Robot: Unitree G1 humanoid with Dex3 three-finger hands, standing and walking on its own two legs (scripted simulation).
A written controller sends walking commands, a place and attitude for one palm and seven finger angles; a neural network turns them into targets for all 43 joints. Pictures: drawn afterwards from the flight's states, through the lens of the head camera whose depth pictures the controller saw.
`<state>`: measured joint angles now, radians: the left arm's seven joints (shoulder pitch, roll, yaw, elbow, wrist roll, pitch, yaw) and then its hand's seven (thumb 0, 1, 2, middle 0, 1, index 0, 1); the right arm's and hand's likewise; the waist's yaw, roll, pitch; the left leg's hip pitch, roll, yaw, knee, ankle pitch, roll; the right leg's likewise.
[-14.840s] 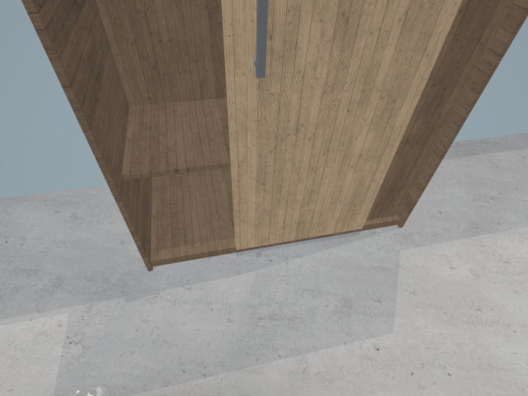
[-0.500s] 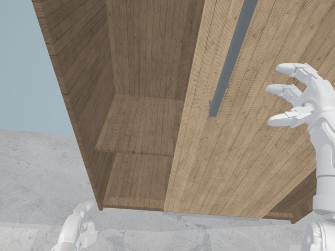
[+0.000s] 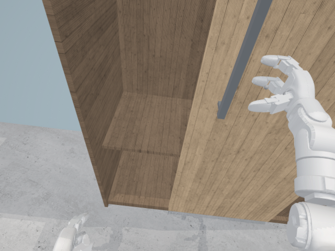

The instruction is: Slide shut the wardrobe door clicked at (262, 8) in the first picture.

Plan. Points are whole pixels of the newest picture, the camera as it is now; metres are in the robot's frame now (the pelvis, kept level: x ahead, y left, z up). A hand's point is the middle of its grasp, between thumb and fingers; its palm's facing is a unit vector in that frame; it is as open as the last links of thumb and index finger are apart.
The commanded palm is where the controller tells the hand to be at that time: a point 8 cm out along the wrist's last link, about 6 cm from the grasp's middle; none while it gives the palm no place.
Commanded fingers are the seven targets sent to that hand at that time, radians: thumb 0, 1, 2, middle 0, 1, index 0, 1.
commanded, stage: move the hooked fingers beside the handle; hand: right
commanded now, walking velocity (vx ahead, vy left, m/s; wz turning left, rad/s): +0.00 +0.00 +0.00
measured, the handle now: (237, 63) +0.48 -0.11 +0.25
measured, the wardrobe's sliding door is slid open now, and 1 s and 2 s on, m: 0.36 0.36 0.36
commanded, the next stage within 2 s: feel for the door with the fingertips in 0.88 s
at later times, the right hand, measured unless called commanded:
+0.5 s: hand (262, 88) +0.42 -0.16 +0.23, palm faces +0.04 +1.00 -0.03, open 14.0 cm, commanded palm +0.40 -0.21 +0.24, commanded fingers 0.00 0.50 -0.30 0.30 1.20 0.30 1.20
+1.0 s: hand (262, 86) +0.42 -0.16 +0.24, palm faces +0.05 +1.00 -0.04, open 14.0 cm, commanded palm +0.40 -0.21 +0.24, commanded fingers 0.00 0.50 -0.30 0.30 1.20 0.30 1.20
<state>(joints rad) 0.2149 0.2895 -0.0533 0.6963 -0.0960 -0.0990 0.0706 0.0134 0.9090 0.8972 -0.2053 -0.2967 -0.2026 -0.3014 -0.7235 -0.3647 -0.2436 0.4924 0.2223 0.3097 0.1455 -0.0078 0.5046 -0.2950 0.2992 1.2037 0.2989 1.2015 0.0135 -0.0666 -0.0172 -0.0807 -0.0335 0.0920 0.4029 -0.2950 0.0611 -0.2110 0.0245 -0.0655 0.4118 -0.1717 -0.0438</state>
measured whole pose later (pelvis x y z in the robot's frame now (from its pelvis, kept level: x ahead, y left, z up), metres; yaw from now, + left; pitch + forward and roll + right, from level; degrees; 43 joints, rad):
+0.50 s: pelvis +0.00 +0.00 +0.00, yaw +0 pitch -2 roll -1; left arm 0.24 0.30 -0.04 0.70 -0.10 -0.08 0.07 0.01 0.91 0.90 -0.20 -0.30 -0.20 -0.30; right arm -0.70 -0.35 -0.25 0.49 0.21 0.28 0.12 -0.01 0.50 -0.30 0.30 1.20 0.30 1.20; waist 0.02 -0.07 -0.02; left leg -0.08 -0.04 0.09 0.40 -0.30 0.06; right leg -0.21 0.02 -0.07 0.42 -0.18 -0.04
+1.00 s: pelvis +0.00 +0.01 +0.00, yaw +0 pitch -2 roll -1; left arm 0.24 0.29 -0.05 0.70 -0.10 -0.07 0.07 0.01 0.91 0.90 -0.21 -0.30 -0.20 -0.30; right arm -0.74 -0.37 -0.25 0.56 0.21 0.26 0.12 -0.01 0.50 -0.30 0.30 1.20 0.30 1.20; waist 0.02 -0.07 -0.02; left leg -0.08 -0.04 0.09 0.40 -0.29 0.07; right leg -0.21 0.02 -0.07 0.41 -0.17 -0.04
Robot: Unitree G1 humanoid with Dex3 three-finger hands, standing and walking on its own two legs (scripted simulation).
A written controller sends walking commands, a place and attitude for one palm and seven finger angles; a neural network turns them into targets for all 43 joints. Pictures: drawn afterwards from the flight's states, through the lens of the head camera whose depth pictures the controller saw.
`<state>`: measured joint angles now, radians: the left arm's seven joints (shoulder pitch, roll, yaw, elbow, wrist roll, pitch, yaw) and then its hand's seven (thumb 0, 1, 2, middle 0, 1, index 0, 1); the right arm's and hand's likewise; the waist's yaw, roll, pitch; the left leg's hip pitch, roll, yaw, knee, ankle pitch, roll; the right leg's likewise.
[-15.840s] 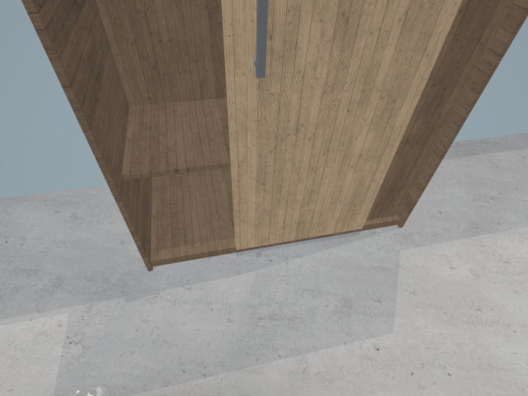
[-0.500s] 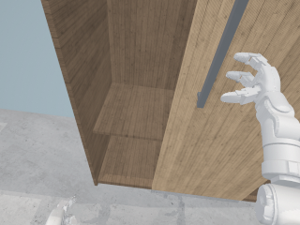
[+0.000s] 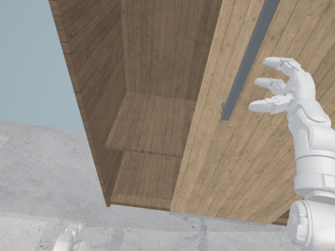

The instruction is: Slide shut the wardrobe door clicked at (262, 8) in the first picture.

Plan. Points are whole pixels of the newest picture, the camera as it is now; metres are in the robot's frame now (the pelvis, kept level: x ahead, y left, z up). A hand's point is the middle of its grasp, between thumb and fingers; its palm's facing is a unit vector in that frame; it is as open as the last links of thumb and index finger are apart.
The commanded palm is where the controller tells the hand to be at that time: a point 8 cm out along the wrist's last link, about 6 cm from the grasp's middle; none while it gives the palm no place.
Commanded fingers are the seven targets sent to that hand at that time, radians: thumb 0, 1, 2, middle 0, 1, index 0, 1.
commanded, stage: feel for the door with the fingertips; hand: right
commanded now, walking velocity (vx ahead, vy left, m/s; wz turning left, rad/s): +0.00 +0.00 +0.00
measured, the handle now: (242, 65) +0.48 -0.12 +0.25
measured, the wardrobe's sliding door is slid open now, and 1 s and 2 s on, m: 0.36 0.36 0.36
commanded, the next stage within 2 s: slide the fingers in behind the handle in 0.82 s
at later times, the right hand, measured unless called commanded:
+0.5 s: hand (252, 84) +0.42 -0.14 +0.24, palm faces +0.04 +1.00 -0.01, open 14.0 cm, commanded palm +0.40 -0.19 +0.24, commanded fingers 0.00 0.50 -0.30 0.30 1.20 0.30 1.20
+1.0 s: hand (253, 79) +0.44 -0.14 +0.24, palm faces +0.04 +1.00 -0.01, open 13.7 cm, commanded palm +0.42 -0.19 +0.24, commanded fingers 0.00 0.50 -0.30 0.30 1.20 0.30 1.20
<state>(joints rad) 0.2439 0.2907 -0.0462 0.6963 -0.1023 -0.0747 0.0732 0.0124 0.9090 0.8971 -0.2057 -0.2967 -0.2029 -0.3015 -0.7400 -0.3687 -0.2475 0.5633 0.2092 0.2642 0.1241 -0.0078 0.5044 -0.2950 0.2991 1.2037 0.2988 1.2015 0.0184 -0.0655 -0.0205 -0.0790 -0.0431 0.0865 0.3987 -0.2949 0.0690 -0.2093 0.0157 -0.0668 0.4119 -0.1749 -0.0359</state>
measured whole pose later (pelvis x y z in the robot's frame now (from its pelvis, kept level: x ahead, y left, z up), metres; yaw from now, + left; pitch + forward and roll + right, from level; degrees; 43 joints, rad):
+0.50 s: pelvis +0.00 +0.00 +0.00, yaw +0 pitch -2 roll -1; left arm 0.21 0.27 -0.05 0.69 -0.09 -0.06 0.06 0.01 0.91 0.90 -0.21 -0.30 -0.20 -0.30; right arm -0.74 -0.27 -0.20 0.49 0.20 0.31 0.03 -0.01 0.50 -0.30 0.30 1.20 0.30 1.20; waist 0.02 -0.06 -0.02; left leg -0.07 -0.04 0.08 0.40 -0.30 0.06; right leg -0.20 0.02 -0.08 0.41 -0.18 -0.04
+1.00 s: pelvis +0.00 -0.01 +0.00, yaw +0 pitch -1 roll +0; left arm 0.27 0.28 -0.03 0.74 -0.09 -0.07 0.07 0.01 0.91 0.90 -0.21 -0.30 -0.20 -0.30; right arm -0.90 -0.31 -0.20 0.73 0.19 0.23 0.05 -0.01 0.50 -0.30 0.36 1.25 0.35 1.25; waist 0.03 -0.06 -0.02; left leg -0.11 -0.04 0.09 0.41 -0.29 0.06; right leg -0.24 0.02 -0.06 0.42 -0.17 -0.04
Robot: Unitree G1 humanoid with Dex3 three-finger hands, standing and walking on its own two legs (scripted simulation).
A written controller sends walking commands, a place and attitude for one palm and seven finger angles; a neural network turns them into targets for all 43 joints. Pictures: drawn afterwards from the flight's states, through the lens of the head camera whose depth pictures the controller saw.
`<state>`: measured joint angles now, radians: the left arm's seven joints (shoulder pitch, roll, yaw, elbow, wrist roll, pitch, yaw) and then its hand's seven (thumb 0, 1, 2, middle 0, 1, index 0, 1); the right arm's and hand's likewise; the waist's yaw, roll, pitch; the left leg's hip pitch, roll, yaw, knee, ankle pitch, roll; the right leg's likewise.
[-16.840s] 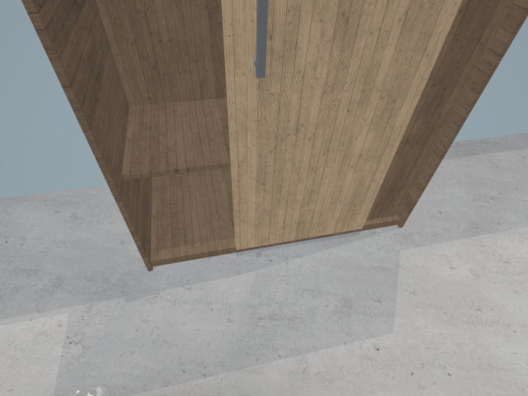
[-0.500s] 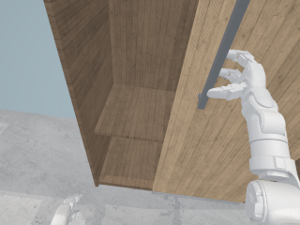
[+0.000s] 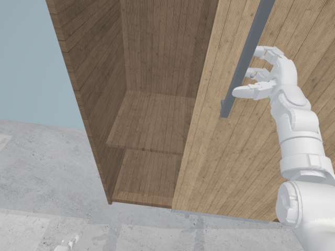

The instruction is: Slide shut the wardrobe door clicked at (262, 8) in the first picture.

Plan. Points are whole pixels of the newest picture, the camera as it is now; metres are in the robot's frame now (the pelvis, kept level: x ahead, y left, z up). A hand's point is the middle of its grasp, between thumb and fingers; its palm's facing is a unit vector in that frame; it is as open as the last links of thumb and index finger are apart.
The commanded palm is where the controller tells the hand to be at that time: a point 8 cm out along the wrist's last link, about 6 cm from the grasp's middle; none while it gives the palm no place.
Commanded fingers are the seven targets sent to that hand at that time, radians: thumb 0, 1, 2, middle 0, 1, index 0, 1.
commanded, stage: slide the fingers in behind the handle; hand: right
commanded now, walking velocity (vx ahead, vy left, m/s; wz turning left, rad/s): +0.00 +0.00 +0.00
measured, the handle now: (241, 61) +0.49 -0.11 +0.25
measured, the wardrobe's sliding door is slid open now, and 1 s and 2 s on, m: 0.36 0.36 0.36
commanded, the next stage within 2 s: grip the handle and tug to test in 1.74 s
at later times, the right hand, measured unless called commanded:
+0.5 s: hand (248, 81) +0.43 -0.13 +0.24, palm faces +0.01 +1.00 +0.00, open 14.0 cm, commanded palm +0.41 -0.18 +0.24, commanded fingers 0.00 0.50 -0.30 0.30 1.20 0.30 1.20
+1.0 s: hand (233, 78) +0.43 -0.09 +0.24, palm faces +0.01 +1.00 +0.01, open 14.0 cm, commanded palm +0.40 -0.15 +0.24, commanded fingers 0.00 0.50 -0.30 0.30 1.20 0.30 1.20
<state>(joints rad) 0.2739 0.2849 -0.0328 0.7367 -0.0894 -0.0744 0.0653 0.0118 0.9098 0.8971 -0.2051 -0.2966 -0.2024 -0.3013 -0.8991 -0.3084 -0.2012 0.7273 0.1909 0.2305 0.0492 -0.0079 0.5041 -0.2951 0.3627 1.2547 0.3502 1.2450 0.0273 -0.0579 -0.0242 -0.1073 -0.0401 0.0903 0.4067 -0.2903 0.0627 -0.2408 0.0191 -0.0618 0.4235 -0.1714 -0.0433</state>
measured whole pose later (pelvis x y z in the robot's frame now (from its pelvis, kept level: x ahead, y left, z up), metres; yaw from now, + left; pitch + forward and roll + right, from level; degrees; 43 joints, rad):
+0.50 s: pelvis +0.00 -0.01 +0.00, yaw +1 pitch -1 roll +0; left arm 0.24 0.28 -0.04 0.71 -0.09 -0.11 0.06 0.01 0.91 0.90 -0.20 -0.30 -0.20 -0.30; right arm -0.79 -0.26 -0.18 0.56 0.20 0.25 0.02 -0.01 0.51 -0.29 0.30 1.21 0.30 1.20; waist 0.02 -0.06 -0.02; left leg -0.10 -0.04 0.07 0.40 -0.28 0.05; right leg -0.22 0.02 -0.08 0.42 -0.17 -0.05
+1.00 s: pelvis +0.01 +0.00 +0.00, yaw +1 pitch -2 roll -1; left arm 0.20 0.25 -0.04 0.70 -0.08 -0.03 0.05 0.01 0.91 0.90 -0.21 -0.30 -0.20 -0.30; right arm -0.77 -0.17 -0.14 0.46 0.19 0.32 -0.07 -0.01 0.50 -0.30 0.30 1.20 0.30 1.20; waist 0.01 -0.06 -0.03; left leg -0.06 -0.04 0.07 0.39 -0.29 0.06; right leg -0.18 0.02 -0.08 0.39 -0.17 -0.04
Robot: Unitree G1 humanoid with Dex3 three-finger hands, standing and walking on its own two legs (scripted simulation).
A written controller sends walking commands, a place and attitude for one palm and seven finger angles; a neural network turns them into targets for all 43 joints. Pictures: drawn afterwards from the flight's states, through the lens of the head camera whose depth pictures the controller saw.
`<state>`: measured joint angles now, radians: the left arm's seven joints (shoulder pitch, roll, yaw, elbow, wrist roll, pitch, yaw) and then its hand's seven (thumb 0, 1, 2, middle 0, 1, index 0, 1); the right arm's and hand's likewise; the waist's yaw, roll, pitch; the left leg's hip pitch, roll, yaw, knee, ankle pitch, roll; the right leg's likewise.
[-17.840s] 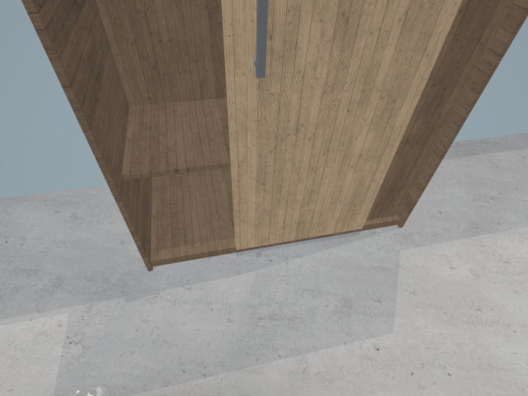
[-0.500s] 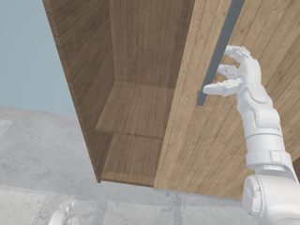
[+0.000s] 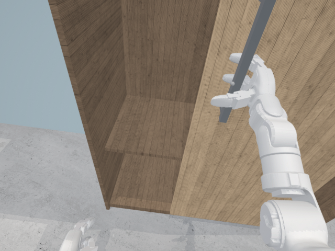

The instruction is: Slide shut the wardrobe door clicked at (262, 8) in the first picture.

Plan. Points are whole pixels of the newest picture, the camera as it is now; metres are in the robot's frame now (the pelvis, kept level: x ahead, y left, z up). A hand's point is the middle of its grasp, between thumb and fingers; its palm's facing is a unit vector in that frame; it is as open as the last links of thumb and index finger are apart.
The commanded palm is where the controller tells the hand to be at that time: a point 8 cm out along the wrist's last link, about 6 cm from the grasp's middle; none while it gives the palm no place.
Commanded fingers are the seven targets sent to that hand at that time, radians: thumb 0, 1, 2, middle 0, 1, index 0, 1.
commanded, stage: slide the fingers in behind the handle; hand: right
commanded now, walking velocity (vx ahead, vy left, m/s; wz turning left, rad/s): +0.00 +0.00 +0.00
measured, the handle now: (239, 68) +0.48 -0.12 +0.25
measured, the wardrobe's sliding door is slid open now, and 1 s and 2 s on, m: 0.36 0.36 0.36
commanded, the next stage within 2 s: grip the handle and tug to test in 0.74 s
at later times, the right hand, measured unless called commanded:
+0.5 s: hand (231, 84) +0.42 -0.09 +0.24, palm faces +0.05 +1.00 +0.00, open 14.2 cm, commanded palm +0.39 -0.14 +0.24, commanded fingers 0.00 0.50 -0.30 0.30 1.20 0.30 1.20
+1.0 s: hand (231, 84) +0.42 -0.09 +0.24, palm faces +0.03 +1.00 +0.00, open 13.5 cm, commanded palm +0.40 -0.15 +0.24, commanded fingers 0.00 0.08 -0.48 0.34 1.26 0.34 1.26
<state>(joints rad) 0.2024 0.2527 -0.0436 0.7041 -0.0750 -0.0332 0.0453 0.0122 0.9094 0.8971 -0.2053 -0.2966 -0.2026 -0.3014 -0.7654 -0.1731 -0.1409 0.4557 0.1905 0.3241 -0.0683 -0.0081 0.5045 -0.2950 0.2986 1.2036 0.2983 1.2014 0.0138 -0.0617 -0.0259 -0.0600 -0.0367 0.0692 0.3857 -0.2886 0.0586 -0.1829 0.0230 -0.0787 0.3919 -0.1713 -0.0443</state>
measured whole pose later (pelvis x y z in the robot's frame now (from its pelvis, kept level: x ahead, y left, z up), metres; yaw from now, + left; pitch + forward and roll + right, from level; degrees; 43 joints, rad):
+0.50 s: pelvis +0.00 +0.01 +0.00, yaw +0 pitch -2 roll -1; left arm 0.20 0.27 -0.03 0.70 -0.08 -0.03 0.04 0.01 0.91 0.90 -0.20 -0.30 -0.20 -0.30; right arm -0.76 -0.18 -0.14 0.45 0.19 0.33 -0.08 -0.01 0.50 -0.29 0.28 1.20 0.25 1.20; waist 0.01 -0.06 -0.03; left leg -0.06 -0.05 0.08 0.38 -0.29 0.07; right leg -0.19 0.02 -0.07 0.40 -0.17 -0.03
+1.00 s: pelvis +0.00 +0.00 +0.00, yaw +0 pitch -2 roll +0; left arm 0.21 0.25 -0.04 0.70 -0.08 -0.02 0.04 0.01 0.91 0.90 -0.20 -0.30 -0.20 -0.30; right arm -0.76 -0.17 -0.13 0.46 0.19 0.33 -0.08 -0.01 0.42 -0.33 0.30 1.22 0.29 1.21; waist 0.01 -0.06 -0.03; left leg -0.06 -0.04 0.07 0.38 -0.29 0.06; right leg -0.18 0.02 -0.07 0.40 -0.17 -0.04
